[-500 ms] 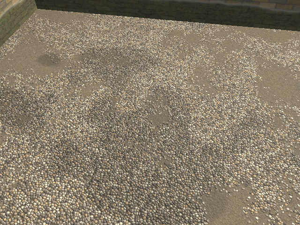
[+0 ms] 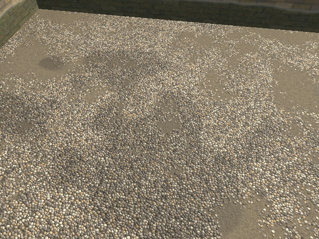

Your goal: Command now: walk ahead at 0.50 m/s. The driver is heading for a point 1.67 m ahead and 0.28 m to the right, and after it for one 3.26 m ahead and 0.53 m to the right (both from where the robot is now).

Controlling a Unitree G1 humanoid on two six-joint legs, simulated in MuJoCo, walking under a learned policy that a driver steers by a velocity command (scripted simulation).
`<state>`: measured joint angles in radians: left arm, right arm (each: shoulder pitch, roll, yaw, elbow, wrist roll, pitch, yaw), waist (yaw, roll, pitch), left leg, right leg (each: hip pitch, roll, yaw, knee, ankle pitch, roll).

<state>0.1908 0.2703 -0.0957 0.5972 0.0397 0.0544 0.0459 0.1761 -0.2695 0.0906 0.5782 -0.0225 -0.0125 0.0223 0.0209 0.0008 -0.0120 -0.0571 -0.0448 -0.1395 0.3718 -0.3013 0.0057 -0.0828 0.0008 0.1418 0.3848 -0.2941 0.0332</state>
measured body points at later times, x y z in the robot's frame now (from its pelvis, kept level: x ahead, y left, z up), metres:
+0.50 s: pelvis +0.00 +0.00 +0.00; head -0.01 +0.00 +0.45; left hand +0.14 +0.24 -0.09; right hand +0.17 -0.23 -0.08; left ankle -0.06 +0.13 -0.74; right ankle -0.05 -0.15 -0.74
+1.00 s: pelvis +0.00 +0.00 +0.00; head -0.01 +0.00 +0.45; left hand +0.15 +0.24 -0.09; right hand +0.18 -0.22 -0.08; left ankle -0.06 +0.13 -0.74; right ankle -0.05 -0.15 -0.74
